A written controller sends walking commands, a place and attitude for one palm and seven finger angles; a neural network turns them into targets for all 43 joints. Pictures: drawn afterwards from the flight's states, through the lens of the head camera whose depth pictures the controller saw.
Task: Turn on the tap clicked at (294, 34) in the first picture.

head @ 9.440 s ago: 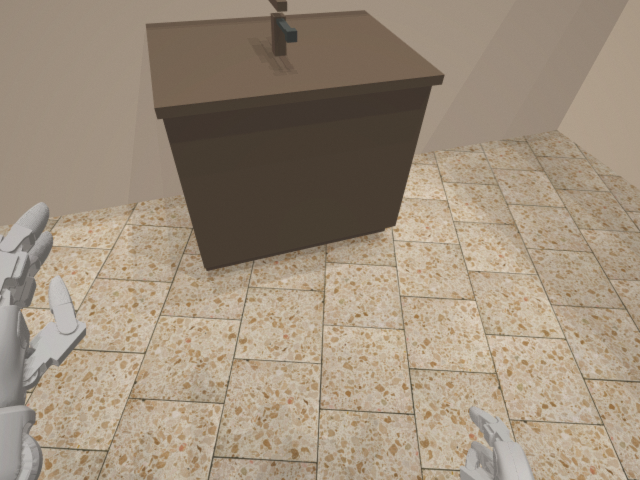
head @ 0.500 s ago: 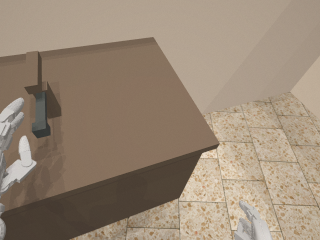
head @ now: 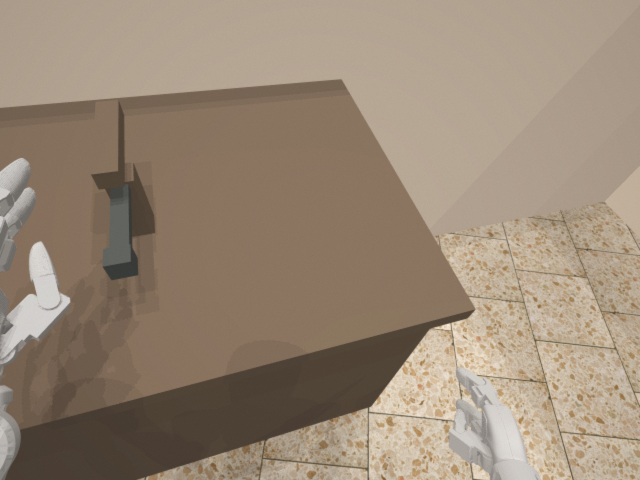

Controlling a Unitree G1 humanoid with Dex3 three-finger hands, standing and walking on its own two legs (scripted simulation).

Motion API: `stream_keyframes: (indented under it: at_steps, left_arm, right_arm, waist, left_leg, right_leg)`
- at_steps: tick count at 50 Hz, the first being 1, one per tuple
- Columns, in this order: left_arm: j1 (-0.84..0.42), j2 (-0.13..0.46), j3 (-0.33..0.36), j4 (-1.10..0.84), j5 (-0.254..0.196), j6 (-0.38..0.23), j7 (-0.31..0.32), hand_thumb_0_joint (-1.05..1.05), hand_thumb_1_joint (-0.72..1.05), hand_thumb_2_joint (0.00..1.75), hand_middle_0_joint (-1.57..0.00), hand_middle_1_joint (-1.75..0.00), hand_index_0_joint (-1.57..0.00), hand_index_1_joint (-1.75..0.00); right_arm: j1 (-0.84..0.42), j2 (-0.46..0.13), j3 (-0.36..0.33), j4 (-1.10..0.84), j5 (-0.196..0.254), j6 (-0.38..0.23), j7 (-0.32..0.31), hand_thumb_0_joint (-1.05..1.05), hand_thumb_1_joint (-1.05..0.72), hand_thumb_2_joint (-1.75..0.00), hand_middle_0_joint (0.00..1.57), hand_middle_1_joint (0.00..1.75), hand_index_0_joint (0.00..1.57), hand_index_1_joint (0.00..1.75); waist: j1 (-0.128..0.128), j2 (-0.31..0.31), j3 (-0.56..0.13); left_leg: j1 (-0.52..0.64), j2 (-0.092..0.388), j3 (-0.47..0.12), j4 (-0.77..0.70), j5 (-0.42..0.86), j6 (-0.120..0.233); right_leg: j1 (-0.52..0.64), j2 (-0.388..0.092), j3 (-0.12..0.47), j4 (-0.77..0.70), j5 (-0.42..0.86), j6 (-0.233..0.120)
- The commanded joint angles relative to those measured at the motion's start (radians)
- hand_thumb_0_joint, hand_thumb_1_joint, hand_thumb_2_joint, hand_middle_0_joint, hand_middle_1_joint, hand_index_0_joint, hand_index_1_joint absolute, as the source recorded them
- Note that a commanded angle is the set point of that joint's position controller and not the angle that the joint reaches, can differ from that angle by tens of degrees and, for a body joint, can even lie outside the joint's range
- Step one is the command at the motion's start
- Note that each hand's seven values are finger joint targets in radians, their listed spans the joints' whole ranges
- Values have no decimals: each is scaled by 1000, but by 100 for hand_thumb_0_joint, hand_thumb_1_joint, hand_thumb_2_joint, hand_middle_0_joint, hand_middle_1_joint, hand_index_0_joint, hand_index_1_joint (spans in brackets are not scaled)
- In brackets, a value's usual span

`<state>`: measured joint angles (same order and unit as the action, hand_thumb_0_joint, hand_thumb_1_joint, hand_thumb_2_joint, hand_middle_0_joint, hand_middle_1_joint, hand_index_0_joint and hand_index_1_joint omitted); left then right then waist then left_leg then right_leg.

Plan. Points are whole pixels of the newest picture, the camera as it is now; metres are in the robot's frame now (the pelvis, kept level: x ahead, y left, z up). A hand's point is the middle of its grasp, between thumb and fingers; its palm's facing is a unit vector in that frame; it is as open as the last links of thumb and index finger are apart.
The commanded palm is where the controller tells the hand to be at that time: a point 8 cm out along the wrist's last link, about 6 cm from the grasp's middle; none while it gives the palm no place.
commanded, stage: look again from close up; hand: left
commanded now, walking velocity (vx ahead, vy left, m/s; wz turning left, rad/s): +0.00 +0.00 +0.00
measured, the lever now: (121, 262) +0.31 +0.26 +0.09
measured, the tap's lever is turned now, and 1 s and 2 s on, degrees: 0 0 0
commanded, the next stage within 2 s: shuffle to correct the standing spot in 0.36 s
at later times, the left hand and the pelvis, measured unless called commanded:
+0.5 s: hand (72, 319) +0.21 +0.24 +0.16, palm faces +0.38 -0.84 -0.38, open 7.4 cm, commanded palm +0.15 +0.27 +0.17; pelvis -0.01 -0.01 +0.00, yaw +0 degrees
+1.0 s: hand (139, 335) +0.20 +0.18 +0.16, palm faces +0.33 -0.85 -0.42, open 7.5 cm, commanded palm +0.14 +0.22 +0.17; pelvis -0.02 -0.06 +0.00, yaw +0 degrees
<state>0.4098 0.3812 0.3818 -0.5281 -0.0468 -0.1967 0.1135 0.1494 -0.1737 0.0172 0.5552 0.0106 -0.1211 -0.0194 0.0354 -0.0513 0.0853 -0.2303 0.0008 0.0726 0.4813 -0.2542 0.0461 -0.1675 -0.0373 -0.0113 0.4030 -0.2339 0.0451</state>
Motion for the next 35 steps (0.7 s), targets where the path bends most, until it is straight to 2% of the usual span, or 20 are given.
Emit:
stream_keyframes:
  at_steps: [1, 3, 4, 7, 8, 9, 10, 12, 13, 14, 18, 19, 23, 24, 27, 28, 29, 33, 34, 35]
  left_arm:
    - [-44, 133, 72, -162, 1, -55, 12, 0, 90, 90, -20, -30, -20, -30]
    - [-62, 141, 79, -164, 6, -52, 18, 0, 90, 90, -20, -30, -20, -30]
    - [-59, 121, 56, -139, 1, -53, 14, 0, 90, 90, -20, -30, -20, -30]
    - [-81, 139, 66, -158, 1, -57, 15, 0, 90, 90, -20, -30, -20, -30]
    - [-88, 157, 85, -180, 5, -58, 21, 0, 90, 90, -20, -30, -20, -30]
    - [-82, 128, 54, -170, 2, -62, 15, 0, 90, 90, -20, -30, -20, -30]
    - [-83, 149, 70, -183, 1, -64, 17, 0, 90, 90, -20, -30, -20, -30]
    - [-68, 151, 77, -185, 1, -67, 18, 0, 90, 90, -20, -30, -20, -30]
    - [-59, 168, 97, -188, 3, -66, 23, 0, 90, 90, -20, -30, -20, -30]
    - [-43, 139, 74, -174, -1, -68, 18, 0, 90, 90, -20, -30, -20, -30]
    - [-10, 168, 108, -172, -1, -67, 22, 0, 90, 90, -20, -30, -20, -30]
    - [0, 139, 83, -149, -6, -68, 16, 0, 90, 90, -20, -30, -20, -30]
    - [-10, 157, 96, -156, -2, -64, 18, 0, 90, 90, -20, -30, -20, -30]
    - [-7, 133, 74, -132, -9, -63, 13, 0, 90, 90, -20, -30, -20, -30]
    - [-55, 142, 72, -166, -8, -64, 10, 0, 90, 90, -20, -30, -20, -30]
    - [-68, 165, 93, -171, -6, -59, 15, 0, 90, 90, -20, -30, -20, -30]
    - [-69, 133, 63, -154, -11, -59, 9, 0, 90, 90, -20, -30, -20, -30]
    - [-73, 165, 94, -184, -10, -54, 11, 0, 90, 90, -20, -30, -20, -30]
    - [-65, 130, 64, -173, -15, -54, 4, 0, 90, 90, -20, -30, -20, -30]
    - [-72, 147, 74, -207, -14, -58, 4, 0, 90, 90, -20, -30, -20, -30]
  right_arm:
    - [-30, -149, -63, -138, 2, -43, -10, 0, -90, -90, 20, 30, 20, 30]
    - [-49, -149, -62, -136, 7, -39, -15, 0, -90, -90, 20, 30, 20, 30]
    - [-39, -151, -58, -133, 0, -34, -15, 0, -90, -90, 20, 30, 20, 30]
    - [-42, -151, -63, -141, 3, -34, -17, 0, -90, -90, 20, 30, 20, 30]
    - [-62, -149, -61, -138, 8, -35, -20, 0, -90, -90, 20, 30, 20, 30]
    - [-52, -151, -58, -139, 1, -34, -20, 0, -90, -90, 20, 30, 20, 30]
    - [-50, -148, -62, -146, 4, -38, -21, 0, -90, -90, 20, 30, 20, 30]
    - [-44, -150, -64, -143, 4, -39, -20, 0, -90, -90, 20, 30, 20, 30]
    - [-62, -149, -62, -141, 8, -40, -21, 0, -90, -90, 20, 30, 20, 30]
    - [-49, -151, -61, -137, 1, -36, -20, 0, -90, -90, 20, 30, 20, 30]
    - [-53, -149, -65, -138, 9, -39, -21, 0, -90, -90, 20, 30, 20, 30]
    - [-39, -153, -64, -132, 3, -34, -19, 0, -90, -90, 20, 30, 20, 30]
    - [-50, -152, -66, -132, 11, -35, -22, 0, -90, -90, 20, 30, 20, 30]
    - [-37, -150, -62, -130, 5, -32, -21, 0, -90, -90, 20, 30, 20, 30]
    - [-34, -151, -71, -140, 11, -35, -21, 0, -90, -90, 20, 30, 20, 30]
    - [-53, -145, -66, -138, 15, -35, -24, 0, -90, -90, 20, 30, 20, 30]
    - [-39, -148, -64, -136, 8, -31, -22, 0, -90, -90, 20, 30, 20, 30]
    - [-47, -142, -71, -147, 13, -33, -16, 0, -90, -90, 20, 30, 20, 30]
    - [-35, -144, -70, -147, 7, -29, -12, 0, -90, -90, 20, 30, 20, 30]
    - [-34, -143, -78, -160, 11, -33, -10, 0, -90, -90, 20, 30, 20, 30]
  waist:
    - [-15, 127, -213]
    - [-17, 123, -198]
    - [-18, 121, -187]
    - [-17, 113, -181]
    - [-17, 120, -185]
    - [-17, 126, -181]
    - [-16, 123, -182]
    - [-15, 118, -189]
    - [-14, 121, -185]
    - [-15, 123, -190]
    - [-14, 106, -200]
    - [-16, 98, -194]
    - [-18, 110, -182]
    - [-18, 100, -173]
    - [-19, 117, -167]
    - [-18, 126, -157]
    - [-19, 127, -154]
    - [-15, 148, -170]
    - [-17, 146, -173]
    - [-15, 158, -181]
  left_leg:
    - [81, 100, -83, -91, 304, -35]
    - [77, 88, -78, -100, 259, -36]
    - [55, 82, -81, -111, 219, -33]
    - [42, 80, -86, -114, 157, -29]
    - [46, 75, -86, -118, 156, -30]
    - [38, 71, -85, -126, 139, -28]
    - [41, 75, -91, -125, 128, -26]
    - [28, 74, -92, -121, 112, -25]
    - [37, 72, -93, -124, 116, -27]
    - [29, 69, -92, -130, 118, -25]
    - [46, 74, -94, -116, 153, -27]
    - [34, 71, -92, -122, 149, -26]
    - [45, 77, -94, -122, 143, -27]
    - [34, 77, -96, -135, 136, -27]
    - [52, 103, -110, -148, 149, -32]
    - [59, 107, -109, -156, 156, -34]
    - [41, 109, -114, -168, 153, -33]
    - [53, 131, -110, -149, 166, -31]
    - [38, 130, -111, -154, 154, -29]
    - [47, 141, -112, -144, 152, -28]
  right_leg:
    - [68, -11, 3, -16, 265, -50]
    - [55, -10, 9, -25, 258, -52]
    - [58, -8, 5, -36, 240, -51]
    - [66, -16, 19, -44, 221, -53]
    - [65, -12, 15, -42, 216, -54]
    - [65, -8, 10, -47, 201, -54]
    - [67, -12, 16, -45, 201, -54]
    - [79, -16, 21, -46, 194, -56]
    - [66, -14, 19, -47, 187, -56]
    - [76, -8, 11, -48, 185, -55]
    - [72, -16, 15, -44, 205, -55]
    - [72, -11, 9, -49, 197, -53]
    - [53, -16, 17, -49, 191, -54]
    - [51, -6, 7, -56, 178, -49]
    - [37, 3, 10, -39, 166, -46]
    - [23, 8, 3, -35, 155, -41]
    - [30, 18, -7, -30, 144, -39]
    - [26, 12, 0, -20, 145, -40]
    - [32, 19, -5, -17, 138, -40]
    - [29, 13, 3, -10, 140, -43]
